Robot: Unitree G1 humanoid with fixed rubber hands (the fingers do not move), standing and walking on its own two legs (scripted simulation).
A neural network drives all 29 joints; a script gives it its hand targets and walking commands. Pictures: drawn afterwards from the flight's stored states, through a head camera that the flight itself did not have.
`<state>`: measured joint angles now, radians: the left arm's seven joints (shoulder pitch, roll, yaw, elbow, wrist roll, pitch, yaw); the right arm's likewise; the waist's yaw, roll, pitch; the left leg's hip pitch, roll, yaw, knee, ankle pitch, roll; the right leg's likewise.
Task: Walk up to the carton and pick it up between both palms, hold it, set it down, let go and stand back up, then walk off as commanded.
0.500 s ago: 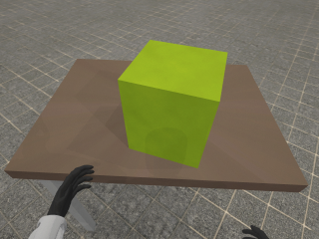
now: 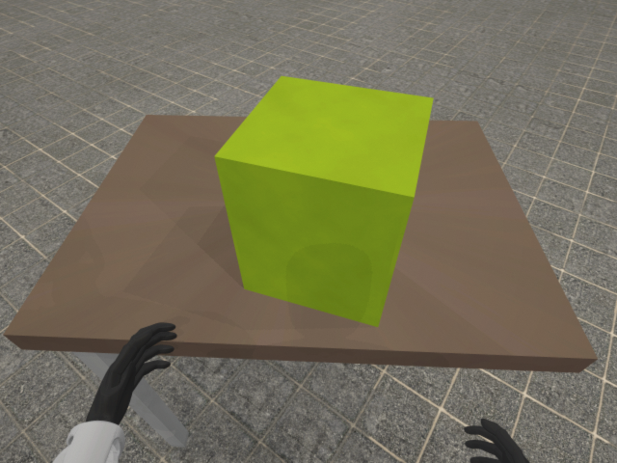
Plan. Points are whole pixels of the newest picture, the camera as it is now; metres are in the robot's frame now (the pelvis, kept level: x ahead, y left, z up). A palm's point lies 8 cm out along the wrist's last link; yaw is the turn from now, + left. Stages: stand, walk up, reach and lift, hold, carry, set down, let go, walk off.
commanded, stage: stand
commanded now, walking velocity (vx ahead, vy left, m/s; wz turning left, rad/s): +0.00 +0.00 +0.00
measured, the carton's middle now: (330, 202) +0.45 +0.00 +0.11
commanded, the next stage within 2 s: walk off in 0.40 s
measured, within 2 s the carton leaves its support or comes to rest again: neither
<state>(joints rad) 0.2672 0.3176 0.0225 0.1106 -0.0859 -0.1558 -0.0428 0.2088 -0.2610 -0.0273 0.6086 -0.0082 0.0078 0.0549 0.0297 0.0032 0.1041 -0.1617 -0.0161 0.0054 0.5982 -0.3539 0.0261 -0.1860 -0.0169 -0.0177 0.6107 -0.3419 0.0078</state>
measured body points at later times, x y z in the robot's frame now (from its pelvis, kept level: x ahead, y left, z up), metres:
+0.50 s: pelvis +0.00 +0.00 +0.00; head +0.01 +0.00 +0.45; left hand +0.21 +0.24 +0.03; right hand +0.16 -0.25 -0.09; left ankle -0.01 +0.11 -0.73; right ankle +0.00 -0.12 -0.73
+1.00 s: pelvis -0.07 +0.06 -0.02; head +0.00 +0.09 +0.43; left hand +0.21 +0.26 +0.02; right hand +0.07 -0.21 -0.11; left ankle -0.09 +0.11 -0.73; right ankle -0.03 -0.11 -0.70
